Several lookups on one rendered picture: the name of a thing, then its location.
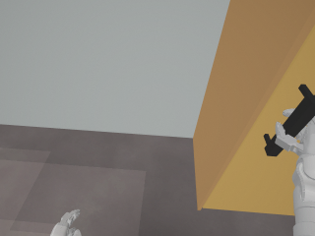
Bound handle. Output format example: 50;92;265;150
263;84;315;156

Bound robot right hand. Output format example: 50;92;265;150
275;108;315;157

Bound wardrobe door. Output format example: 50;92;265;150
203;25;315;216

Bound robot right forearm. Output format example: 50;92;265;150
291;153;315;236

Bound robot left hand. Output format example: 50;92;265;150
50;209;82;236

